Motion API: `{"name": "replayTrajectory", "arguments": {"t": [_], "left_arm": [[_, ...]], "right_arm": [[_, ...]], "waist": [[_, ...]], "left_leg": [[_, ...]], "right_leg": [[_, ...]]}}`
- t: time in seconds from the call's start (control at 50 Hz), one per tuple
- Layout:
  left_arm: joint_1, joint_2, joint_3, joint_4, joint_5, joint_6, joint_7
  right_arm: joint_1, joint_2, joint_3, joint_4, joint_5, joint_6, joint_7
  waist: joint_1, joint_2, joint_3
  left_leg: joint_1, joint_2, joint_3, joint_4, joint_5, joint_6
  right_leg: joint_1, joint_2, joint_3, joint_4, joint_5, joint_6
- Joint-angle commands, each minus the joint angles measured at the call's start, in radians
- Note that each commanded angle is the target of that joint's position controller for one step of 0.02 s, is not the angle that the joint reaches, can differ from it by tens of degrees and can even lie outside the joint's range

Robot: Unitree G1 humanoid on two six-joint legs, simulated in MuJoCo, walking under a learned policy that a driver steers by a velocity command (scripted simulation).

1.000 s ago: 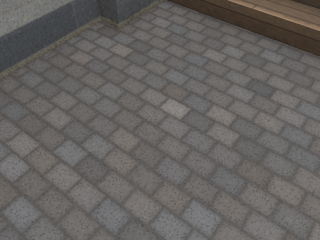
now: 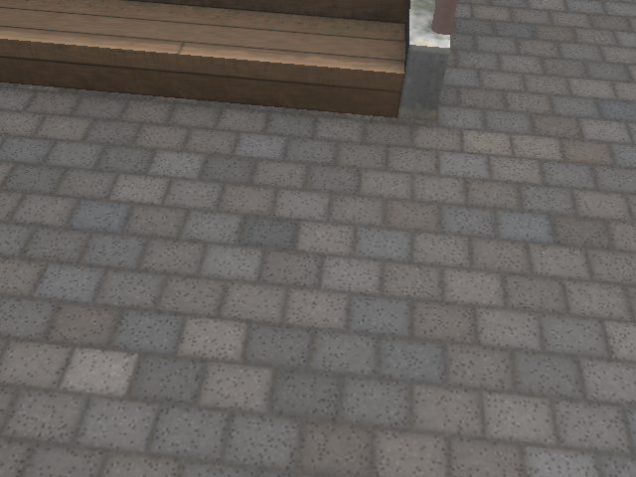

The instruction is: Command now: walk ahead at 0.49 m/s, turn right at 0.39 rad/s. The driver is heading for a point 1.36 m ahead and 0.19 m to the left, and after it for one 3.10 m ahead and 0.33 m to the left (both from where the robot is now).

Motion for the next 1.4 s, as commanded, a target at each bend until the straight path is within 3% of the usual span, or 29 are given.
{"name": "replayTrajectory", "arguments": {"t": [0.02,0.1,0.2,0.24,0.26,0.28,0.3,0.32,0.34,0.36,0.42,0.48,0.56,0.7,0.76,0.8,0.82,0.84,0.86,0.88,0.92,0.96,1.02,1.24,1.3,1.34,1.36,1.38,1.4], "left_arm": [[0.0,-0.011,-0.014,-0.059,0.001,-0.004,-0.012],[-0.162,-0.033,-0.038,-0.1,-0.004,-0.017,-0.024],[-0.263,-0.013,-0.044,-0.127,-0.002,-0.027,-0.014],[-0.173,0.001,-0.036,-0.094,0.005,-0.037,-0.002],[-0.023,0.022,-0.024,-0.039,0.013,-0.05,0.008],[0.157,0.086,-0.002,0.01,0.032,-0.058,0.021],[0.245,0.197,0.025,0.021,0.034,-0.057,0.036],[0.249,0.182,0.03,0.028,-0.013,-0.043,0.043],[0.167,0.136,0.016,0.034,-0.023,-0.044,0.043],[0.109,0.08,0.003,0.034,-0.024,-0.052,0.038],[0.054,0.009,-0.017,0.053,-0.028,-0.071,0.038],[0.107,0.032,-0.01,0.095,-0.039,-0.088,0.038],[0.159,0.028,-0.013,0.131,-0.028,-0.091,0.039],[0.234,0.048,-0.018,0.188,-0.021,-0.093,0.06],[0.22,0.083,-0.013,0.201,-0.016,-0.083,0.073],[0.206,0.11,-0.006,0.198,-0.014,-0.065,0.076],[0.196,0.104,-0.01,0.173,-0.017,-0.064,0.076],[0.249,0.005,-0.03,0.114,-0.041,-0.073,0.054],[0.152,0.073,-0.013,0.094,-0.027,-0.086,0.049],[0.068,0.069,-0.015,0.06,-0.032,-0.098,0.043],[0.045,0.05,-0.02,0.058,-0.023,-0.1,0.044],[0.073,0.03,-0.023,0.056,0.003,-0.059,0.042],[0.025,0.014,-0.027,0.027,0.007,-0.026,0.034],[-0.34,0.029,-0.044,-0.118,-0.014,-0.039,0.02],[-0.264,0.05,-0.039,-0.108,-0.016,-0.054,0.021],[-0.048,0.091,-0.018,-0.041,-0.014,-0.069,0.037],[0.097,0.141,-0.003,-0.019,0.0,-0.081,0.052],[0.198,0.245,0.023,-0.014,0.02,-0.075,0.061],[0.171,0.214,0.026,0.007,-0.005,-0.058,0.05]], "right_arm": [[0.032,-0.072,-0.007,-0.023,-0.001,-0.026,0.009],[0.07,-0.088,-0.005,0.009,0.008,-0.019,0.012],[0.174,-0.133,-0.01,0.074,0.006,0.008,0.002],[0.183,-0.146,-0.01,0.094,0.009,0.022,-0.003],[0.186,-0.14,-0.006,0.102,0.014,0.029,-0.005],[0.167,-0.115,0.005,0.075,0.018,0.028,-0.006],[0.219,0.001,0.032,0.018,0.04,0.023,0.008],[0.166,-0.11,-0.002,0.029,0.021,0.026,-0.001],[0.086,-0.116,-0.007,0.004,0.02,0.024,0.0],[0.053,-0.092,0.0,0.001,0.02,0.017,0.004],[0.095,-0.048,0.002,0.036,-0.01,0.053,0.018],[0.03,-0.034,0.0,0.019,-0.019,0.07,0.032],[-0.127,-0.03,0.006,-0.022,-0.005,0.073,0.037],[-0.308,-0.033,0.017,-0.087,-0.008,0.064,0.044],[-0.264,-0.047,0.007,-0.085,-0.012,0.061,0.039],[-0.053,-0.082,-0.017,-0.022,-0.019,0.052,0.032],[0.115,-0.151,-0.044,0.023,-0.033,0.047,0.022],[0.158,-0.275,-0.079,0.017,-0.03,0.052,0.01],[0.143,-0.255,-0.075,0.021,0.012,0.064,0.014],[0.069,-0.233,-0.07,0.018,0.016,0.068,0.009],[-0.013,-0.145,-0.049,0.01,0.015,0.064,0.005],[-0.036,-0.113,-0.036,0.009,0.022,0.051,0.003],[0.004,-0.15,-0.045,0.016,0.025,0.035,0.003],[0.181,-0.166,-0.047,0.027,0.007,0.047,-0.012],[0.142,-0.173,-0.045,0.019,0.005,0.041,-0.023],[0.113,-0.185,-0.044,0.023,0.007,0.032,-0.015],[0.115,-0.155,-0.035,0.011,0.012,0.024,-0.008],[0.233,-0.064,-0.016,-0.007,0.047,0.023,-0.005],[0.257,-0.118,-0.021,0.009,0.022,0.029,-0.009]], "waist": [[0.027,0.117,0.015],[0.001,0.123,0.036],[-0.027,0.133,0.053],[0.02,0.144,0.001],[0.084,0.117,-0.082],[0.157,0.064,-0.201],[0.143,-0.179,-0.328],[0.157,-0.097,-0.321],[0.115,-0.045,-0.179],[0.083,-0.006,-0.105],[0.0,-0.01,-0.039],[-0.012,-0.002,0.002],[0.019,-0.002,0.058],[0.062,0.004,0.098],[0.029,-0.02,0.052],[-0.061,-0.016,-0.074],[-0.13,0.036,-0.172],[-0.09,0.287,-0.289],[-0.1,0.196,-0.324],[-0.072,0.139,-0.164],[-0.002,0.023,-0.033],[0.044,0.05,-0.032],[0.047,0.07,-0.017],[-0.08,0.124,0.021],[-0.033,0.141,0.013],[0.066,0.104,-0.079],[0.126,0.048,-0.187],[0.1,-0.158,-0.332],[0.073,-0.18,-0.309]], "left_leg": [[0.032,0.279,-0.202,-0.22,0.179,0.132],[0.016,0.231,-0.083,-0.217,0.274,0.104],[0.171,0.286,-0.094,-0.145,0.419,0.105],[0.212,0.28,-0.067,0.017,0.67,0.091],[0.168,0.245,-0.028,0.195,0.703,0.071],[-0.012,0.212,-0.006,0.437,0.462,0.047],[-0.41,0.051,0.029,0.81,-0.19,-0.003],[-0.513,0.033,-0.112,0.94,-0.315,0.003],[-0.558,0.085,-0.149,0.94,-0.232,0.014],[-0.523,0.112,-0.154,0.879,-0.165,0.015],[-0.381,0.137,-0.149,0.767,-0.112,-0.01],[-0.424,0.145,-0.13,0.71,-0.036,-0.03],[-0.497,0.138,-0.142,0.555,0.121,-0.035],[-0.458,0.092,-0.07,0.306,0.173,0.03],[-0.349,0.02,-0.003,0.26,0.033,0.085],[-0.098,-0.057,0.019,0.186,-0.004,0.132],[0.163,0.036,-0.137,0.159,-0.044,0.187],[0.484,0.344,-0.672,0.091,-0.067,0.358],[0.507,0.375,-0.895,-0.052,-0.047,0.372],[0.387,0.35,-0.723,-0.062,-0.005,0.336],[0.143,0.268,-0.545,-0.094,0.192,0.26],[0.032,0.204,-0.449,-0.119,0.282,0.231],[-0.017,0.159,-0.401,-0.145,0.309,0.227],[0.188,0.151,-0.471,-0.059,0.422,0.164],[0.17,0.173,-0.479,-0.012,0.507,0.122],[0.143,0.12,-0.426,0.21,0.683,0.086],[0.029,0.07,-0.386,0.431,0.513,0.066],[-0.247,-0.072,-0.272,0.763,0.002,0.019],[-0.391,-0.089,-0.259,0.877,-0.324,0.024]], "right_leg": [[-0.099,-0.031,0.045,-0.076,0.097,0.01],[-0.006,-0.023,-0.059,-0.353,0.225,0.019],[0.059,-0.005,-0.132,-0.52,0.103,-0.017],[0.207,0.05,-0.158,-0.596,0.042,-0.052],[0.406,0.075,-0.162,-0.658,0.075,-0.078],[0.673,-0.068,-0.001,-0.66,0.006,-0.124],[0.986,-0.394,0.493,-0.734,-0.047,-0.249],[0.934,-0.404,0.605,-0.809,0.035,-0.271],[0.832,-0.347,0.429,-0.809,0.122,-0.241],[0.7,-0.3,0.324,-0.839,0.208,-0.209],[0.502,-0.203,0.156,-0.919,0.295,-0.144],[0.474,-0.187,0.1,-0.976,0.329,-0.159],[0.489,-0.17,-0.01,-1.013,0.338,-0.133],[0.639,-0.214,-0.135,-0.98,0.465,-0.092],[0.72,-0.224,-0.19,-0.801,0.852,-0.067],[0.686,-0.204,-0.235,-0.467,0.969,-0.044],[0.488,-0.177,-0.242,-0.195,0.732,-0.019],[0.06,0.015,-0.242,0.227,-0.012,0.038],[-0.088,0.063,-0.028,0.335,-0.237,0.036],[-0.16,-0.006,0.001,0.306,-0.141,0.027],[-0.066,-0.068,-0.006,0.143,-0.052,0.038],[0.036,-0.083,-0.008,0.054,-0.055,0.067],[0.019,-0.081,-0.037,-0.052,-0.001,0.101],[-0.077,-0.012,-0.044,-0.476,0.219,0.107],[0.112,0.011,-0.045,-0.583,0.174,0.058],[0.393,0.051,-0.07,-0.667,0.141,0.011],[0.612,-0.08,0.063,-0.679,0.051,-0.035],[0.891,-0.352,0.493,-0.718,-0.064,-0.153],[0.848,-0.403,0.739,-0.841,-0.151,-0.201]]}}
